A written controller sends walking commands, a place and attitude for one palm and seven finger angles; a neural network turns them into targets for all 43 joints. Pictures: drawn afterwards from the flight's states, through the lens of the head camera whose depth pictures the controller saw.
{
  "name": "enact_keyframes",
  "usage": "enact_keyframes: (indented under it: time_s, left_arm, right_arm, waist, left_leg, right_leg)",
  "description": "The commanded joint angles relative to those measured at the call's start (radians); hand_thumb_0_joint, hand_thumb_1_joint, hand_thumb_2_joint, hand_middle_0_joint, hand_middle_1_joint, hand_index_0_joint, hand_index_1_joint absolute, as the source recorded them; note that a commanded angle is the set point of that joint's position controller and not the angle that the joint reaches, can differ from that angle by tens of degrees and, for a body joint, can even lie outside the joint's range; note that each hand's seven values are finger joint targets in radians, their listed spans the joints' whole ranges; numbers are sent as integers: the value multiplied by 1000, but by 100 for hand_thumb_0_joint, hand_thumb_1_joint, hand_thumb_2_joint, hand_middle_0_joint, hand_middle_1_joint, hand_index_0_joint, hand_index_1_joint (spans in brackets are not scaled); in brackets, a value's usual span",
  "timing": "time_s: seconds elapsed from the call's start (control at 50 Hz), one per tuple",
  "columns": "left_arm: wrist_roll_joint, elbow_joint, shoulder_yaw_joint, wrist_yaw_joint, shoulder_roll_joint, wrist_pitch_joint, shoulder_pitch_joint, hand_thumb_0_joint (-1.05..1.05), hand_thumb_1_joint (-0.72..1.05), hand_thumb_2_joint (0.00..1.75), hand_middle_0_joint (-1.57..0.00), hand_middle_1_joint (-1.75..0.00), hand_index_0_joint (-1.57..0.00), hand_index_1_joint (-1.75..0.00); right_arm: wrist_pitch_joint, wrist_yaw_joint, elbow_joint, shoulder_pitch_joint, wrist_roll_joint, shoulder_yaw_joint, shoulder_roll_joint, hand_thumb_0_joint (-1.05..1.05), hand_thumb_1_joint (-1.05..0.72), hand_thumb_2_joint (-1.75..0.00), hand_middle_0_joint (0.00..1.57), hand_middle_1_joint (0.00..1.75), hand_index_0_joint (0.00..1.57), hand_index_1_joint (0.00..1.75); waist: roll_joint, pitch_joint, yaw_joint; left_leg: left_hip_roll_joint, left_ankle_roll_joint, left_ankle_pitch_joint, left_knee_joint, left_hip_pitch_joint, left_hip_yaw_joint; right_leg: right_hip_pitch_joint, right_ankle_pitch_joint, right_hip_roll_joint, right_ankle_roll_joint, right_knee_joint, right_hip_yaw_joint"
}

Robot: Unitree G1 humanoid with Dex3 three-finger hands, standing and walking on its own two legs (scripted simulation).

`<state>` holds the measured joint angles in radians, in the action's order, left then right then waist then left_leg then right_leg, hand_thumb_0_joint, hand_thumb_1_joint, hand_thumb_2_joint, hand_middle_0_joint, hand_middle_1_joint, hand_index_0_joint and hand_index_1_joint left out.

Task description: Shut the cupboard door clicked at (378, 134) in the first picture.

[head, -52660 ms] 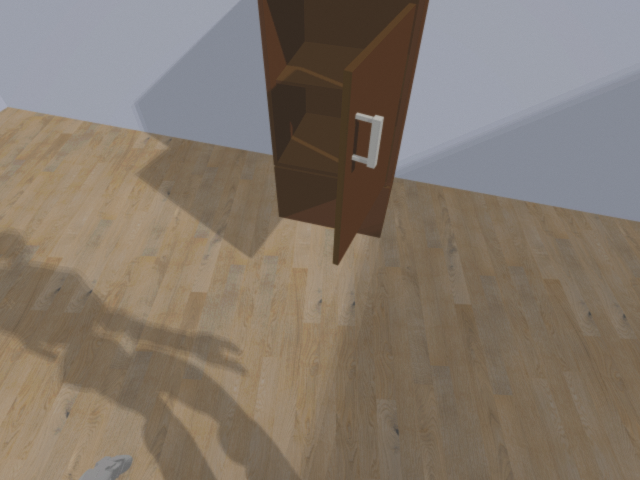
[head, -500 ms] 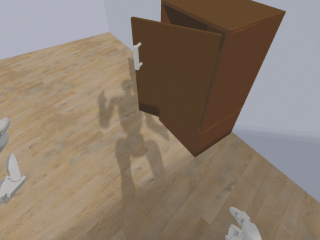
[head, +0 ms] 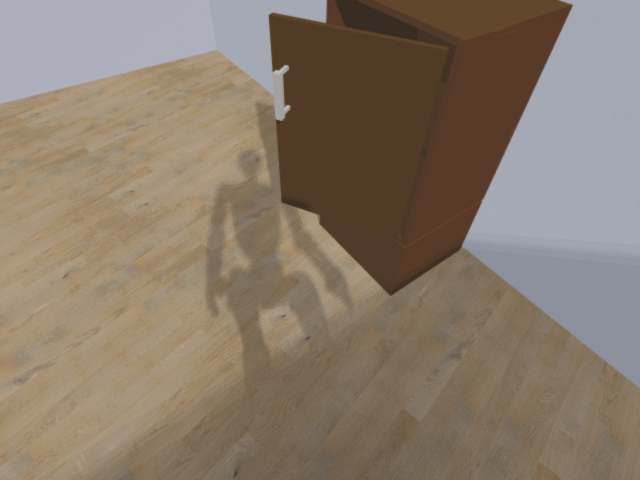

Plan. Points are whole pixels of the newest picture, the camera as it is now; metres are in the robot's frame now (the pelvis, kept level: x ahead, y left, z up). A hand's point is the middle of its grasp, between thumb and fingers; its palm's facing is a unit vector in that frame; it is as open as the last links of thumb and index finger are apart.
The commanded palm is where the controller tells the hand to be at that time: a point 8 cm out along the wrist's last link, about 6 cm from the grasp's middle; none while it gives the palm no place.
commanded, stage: let the arm hang, fingers relaxed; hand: left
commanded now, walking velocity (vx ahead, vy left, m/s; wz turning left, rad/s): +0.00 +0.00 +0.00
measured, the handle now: (282, 93) +0.99 +0.13 -0.02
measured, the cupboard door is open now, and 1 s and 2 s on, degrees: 30 30 30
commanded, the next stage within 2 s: look to check the result in 0.80 s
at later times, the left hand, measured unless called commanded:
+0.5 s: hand out of the picture -0.04 +0.18 -0.16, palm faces +0.02 -0.97 -0.24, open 7.4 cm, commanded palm none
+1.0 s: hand out of the picture +0.02 +0.17 -0.16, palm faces +0.01 -0.98 -0.20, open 7.4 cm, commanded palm none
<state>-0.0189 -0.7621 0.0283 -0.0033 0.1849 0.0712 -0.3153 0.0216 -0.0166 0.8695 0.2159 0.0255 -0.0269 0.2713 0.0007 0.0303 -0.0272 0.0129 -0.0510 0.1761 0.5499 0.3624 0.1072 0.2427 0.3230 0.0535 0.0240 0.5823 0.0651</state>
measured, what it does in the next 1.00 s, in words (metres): stands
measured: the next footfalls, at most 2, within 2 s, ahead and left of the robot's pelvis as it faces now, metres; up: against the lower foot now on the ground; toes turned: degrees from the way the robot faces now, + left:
none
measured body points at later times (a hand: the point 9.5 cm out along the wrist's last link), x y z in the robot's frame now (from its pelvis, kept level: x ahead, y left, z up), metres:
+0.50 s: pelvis +0.00 +0.00 +0.01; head -0.01 -0.01 +0.46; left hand -0.04 +0.24 -0.14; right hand -0.01 -0.23 -0.16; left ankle +0.08 +0.09 -0.73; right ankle -0.01 -0.13 -0.73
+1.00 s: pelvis +0.03 -0.01 +0.01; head +0.04 -0.01 +0.46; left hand +0.02 +0.22 -0.15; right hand +0.01 -0.23 -0.15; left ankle +0.08 +0.09 -0.73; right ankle -0.01 -0.13 -0.73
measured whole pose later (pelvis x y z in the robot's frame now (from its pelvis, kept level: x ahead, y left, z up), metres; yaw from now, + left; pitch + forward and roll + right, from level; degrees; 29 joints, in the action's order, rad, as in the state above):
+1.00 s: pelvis +0.03 -0.01 +0.01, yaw -1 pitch -1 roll +0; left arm -0.01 -1.13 -0.01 0.03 0.15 0.00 -0.29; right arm 0.01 0.02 1.13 0.28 0.01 0.01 0.15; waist 0.00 0.04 -0.01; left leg 0.02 -0.03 0.15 0.41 0.24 0.11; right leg 0.11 0.27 0.03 0.01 0.41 0.06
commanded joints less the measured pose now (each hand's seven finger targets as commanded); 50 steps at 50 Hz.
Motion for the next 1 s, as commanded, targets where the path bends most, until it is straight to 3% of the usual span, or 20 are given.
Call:
enact_keyframes:
  time_s: [0.0, 0.04, 0.08, 0.1, 0.14, 0.22, 0.3, 0.5, 0.6, 0.76, 0.84, 0.98]
  left_arm:
    - [3, -38, -60, 18, 170, -57, -27, 0, 90, 90, -20, -30, -20, -30]
    - [0, -107, -74, 20, 146, -57, -71, 0, 90, 90, -20, -30, -20, -30]
    - [1, -171, -68, 19, 140, -57, -102, 0, 90, 90, -20, -30, -20, -30]
    - [0, -194, -68, 19, 135, -60, -112, 0, 90, 90, -20, -30, -20, -30]
    - [-2, -237, -66, 20, 129, -66, -113, 0, 90, 90, -20, -30, -20, -30]
    - [-1, -292, -63, 24, 126, -77, -109, 0, 90, 90, -20, -30, -20, -30]
    - [0, -327, -62, 29, 110, -74, -106, 0, 90, 90, -20, -30, -20, -30]
    - [-2, -347, -62, 35, 90, -69, -101, 0, 90, 90, -20, -30, -20, -30]
    - [-1, -341, -63, 35, 81, -70, -86, 0, 90, 90, -20, -30, -20, -30]
    - [4, -340, -61, 36, 73, -80, -58, 0, 90, 90, -20, -30, -20, -30]
    - [4, -342, -61, 37, 77, -82, -49, 0, 90, 90, -20, -30, -20, -30]
    - [6, -356, -57, 38, 71, -80, -53, 0, 90, 90, -20, -30, -20, -30]
  right_arm:
    - [-13, 16, -7, 0, 1, 40, 91, 0, -90, -90, 20, 30, 20, 30]
    - [-9, 24, 22, 16, 2, 50, 77, 0, -90, -90, 20, 30, 20, 30]
    - [-4, 30, 55, 34, -1, 56, 72, 0, -90, -90, 20, 30, 20, 30]
    - [-4, 33, 68, 44, -3, 61, 72, 0, -90, -90, 20, 30, 20, 30]
    - [-6, 39, 91, 70, -8, 68, 72, 0, -90, -90, 20, 30, 20, 30]
    - [-5, 42, 142, 125, -13, 73, 56, 0, -90, -90, 20, 30, 20, 30]
    - [-4, 44, 179, 142, -11, 72, 39, 0, -90, -90, 20, 30, 20, 30]
    - [-6, 43, 213, 129, -7, 66, 2, 0, -90, -90, 20, 30, 20, 30]
    - [-14, 44, 216, 124, -7, 62, -9, 0, -90, -90, 20, 30, 20, 30]
    - [-27, 46, 222, 121, -9, 56, -20, 0, -90, -90, 20, 30, 20, 30]
    - [-29, 48, 226, 117, -12, 55, -18, 0, -90, -90, 20, 30, 20, 30]
    - [-25, 50, 233, 108, -12, 53, -14, 0, -90, -90, 20, 30, 20, 30]
  waist:
    - [125, -27, 18]
    - [206, -22, 29]
    - [234, -6, 33]
    - [216, -2, 33]
    - [108, 15, 29]
    - [-23, 32, 9]
    - [-60, 58, 4]
    - [-5, 113, 18]
    - [17, 93, 24]
    - [21, 26, 23]
    - [8, 25, 21]
    - [7, 35, 17]
  left_leg:
    - [86, 21, 196, -206, -76, -169]
    - [93, 18, 269, -247, -49, -184]
    - [96, 19, 338, -282, -31, -191]
    - [98, 17, 340, -288, -29, -191]
    - [105, 12, 292, -273, -58, -190]
    - [94, 13, 194, -219, -142, -162]
    - [98, 12, 183, -213, -163, -155]
    - [96, 15, 196, -255, -115, -150]
    - [98, 20, 187, -278, -98, -155]
    - [98, 23, 1, -239, -164, -131]
    - [102, 22, -66, -223, -181, -126]
    - [101, 22, -62, -224, -205, -123]
  right_leg:
    - [43, 69, 38, -63, -177, -94]
    - [-1, 49, 23, -67, -182, -76]
    - [-16, 49, 11, -68, -185, -62]
    - [-22, 42, 9, -69, -193, -61]
    - [-4, 31, 19, -72, -224, -68]
    - [78, 104, 40, -80, -283, -96]
    - [122, 147, 45, -77, -296, -100]
    - [110, 108, 34, -63, -279, -99]
    - [51, 34, 31, -58, -263, -87]
    - [-10, -92, 46, -58, -260, -83]
    - [-24, -124, 51, -58, -269, -81]
    - [-24, -121, 51, -54, -281, -82]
